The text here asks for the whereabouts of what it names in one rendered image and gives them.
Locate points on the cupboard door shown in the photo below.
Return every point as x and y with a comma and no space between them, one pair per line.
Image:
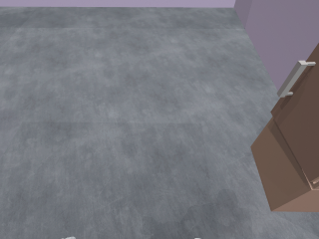
297,116

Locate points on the handle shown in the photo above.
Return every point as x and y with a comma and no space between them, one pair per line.
292,78

